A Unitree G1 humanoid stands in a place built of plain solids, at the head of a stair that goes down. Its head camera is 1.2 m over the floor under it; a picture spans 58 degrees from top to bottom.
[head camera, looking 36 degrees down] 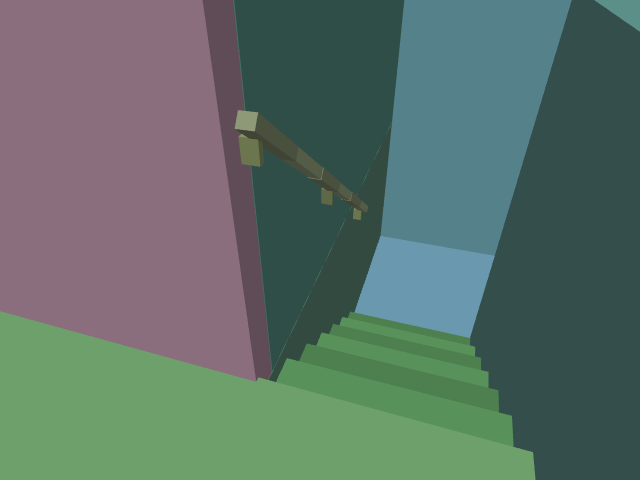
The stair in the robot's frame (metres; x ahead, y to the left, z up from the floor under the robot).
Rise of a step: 0.17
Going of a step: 0.23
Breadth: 0.84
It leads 17 degrees to the right of straight ahead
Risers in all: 7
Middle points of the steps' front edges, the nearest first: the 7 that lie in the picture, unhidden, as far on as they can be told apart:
0.76 -0.20 0.00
0.98 -0.27 -0.17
1.20 -0.34 -0.35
1.43 -0.41 -0.52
1.65 -0.48 -0.70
1.87 -0.54 -0.87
2.09 -0.61 -1.04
